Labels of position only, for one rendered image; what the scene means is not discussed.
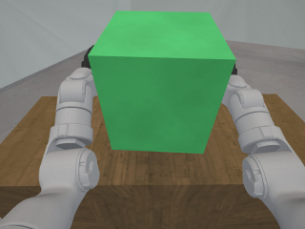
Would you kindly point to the robot left upper arm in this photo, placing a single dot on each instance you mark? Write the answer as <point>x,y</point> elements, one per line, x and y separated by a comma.
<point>65,178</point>

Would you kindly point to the robot right upper arm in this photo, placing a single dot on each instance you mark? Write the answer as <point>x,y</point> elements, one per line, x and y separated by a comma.
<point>278,179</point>

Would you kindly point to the right robot forearm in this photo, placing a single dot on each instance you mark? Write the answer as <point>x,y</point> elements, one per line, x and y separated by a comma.
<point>256,129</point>

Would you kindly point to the left robot hand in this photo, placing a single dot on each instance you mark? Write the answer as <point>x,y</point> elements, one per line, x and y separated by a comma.
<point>86,62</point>

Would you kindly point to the pedestal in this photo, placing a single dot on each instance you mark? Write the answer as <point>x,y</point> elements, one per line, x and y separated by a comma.
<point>147,189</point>

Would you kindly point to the left robot forearm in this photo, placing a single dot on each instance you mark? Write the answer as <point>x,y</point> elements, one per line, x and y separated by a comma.
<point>73,115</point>

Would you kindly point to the right robot hand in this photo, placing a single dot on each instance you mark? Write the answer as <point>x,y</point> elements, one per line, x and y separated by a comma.
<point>234,72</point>

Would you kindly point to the carton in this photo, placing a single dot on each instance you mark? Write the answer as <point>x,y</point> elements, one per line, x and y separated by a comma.
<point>160,78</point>

